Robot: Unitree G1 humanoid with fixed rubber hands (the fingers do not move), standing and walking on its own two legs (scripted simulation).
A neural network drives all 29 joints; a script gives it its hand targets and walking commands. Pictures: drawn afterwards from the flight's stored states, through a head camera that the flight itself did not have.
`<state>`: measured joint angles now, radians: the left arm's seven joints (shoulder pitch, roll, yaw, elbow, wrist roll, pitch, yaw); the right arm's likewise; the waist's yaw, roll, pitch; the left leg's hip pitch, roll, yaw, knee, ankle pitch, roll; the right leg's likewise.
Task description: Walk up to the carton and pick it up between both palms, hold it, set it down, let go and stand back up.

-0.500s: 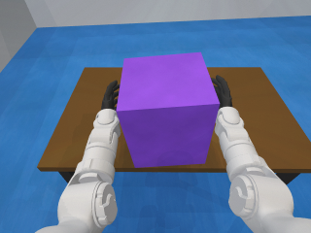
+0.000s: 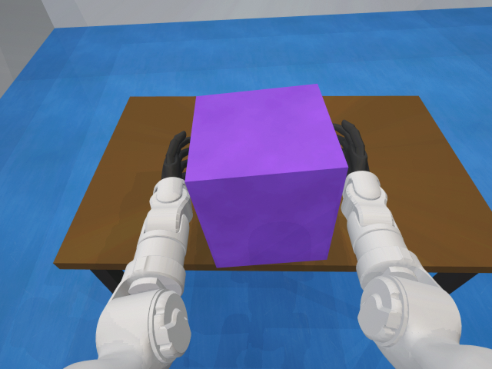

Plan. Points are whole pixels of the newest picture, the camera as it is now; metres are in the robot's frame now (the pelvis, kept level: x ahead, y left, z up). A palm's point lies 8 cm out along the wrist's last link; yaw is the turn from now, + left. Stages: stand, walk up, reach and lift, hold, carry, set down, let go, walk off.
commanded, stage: set down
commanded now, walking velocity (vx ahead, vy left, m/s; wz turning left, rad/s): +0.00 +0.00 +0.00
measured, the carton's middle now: (264, 181) +0.42 -0.02 +0.06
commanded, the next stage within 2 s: none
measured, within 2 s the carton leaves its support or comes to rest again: neither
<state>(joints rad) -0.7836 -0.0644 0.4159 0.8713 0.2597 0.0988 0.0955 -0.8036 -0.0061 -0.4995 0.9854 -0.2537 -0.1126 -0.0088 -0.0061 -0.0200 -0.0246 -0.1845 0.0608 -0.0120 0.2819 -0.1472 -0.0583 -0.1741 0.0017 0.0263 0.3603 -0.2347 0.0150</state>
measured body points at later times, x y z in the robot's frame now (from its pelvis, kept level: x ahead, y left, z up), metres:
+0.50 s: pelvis +0.00 +0.00 +0.00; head +0.02 +0.00 +0.45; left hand +0.42 +0.14 +0.07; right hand +0.42 -0.17 +0.09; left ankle -0.01 +0.17 -0.75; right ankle -0.03 -0.11 -0.75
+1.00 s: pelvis +0.00 +0.00 +0.00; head +0.04 +0.00 +0.45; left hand +0.41 +0.14 +0.05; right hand +0.42 -0.17 +0.07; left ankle -0.01 +0.16 -0.75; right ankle -0.03 -0.11 -0.75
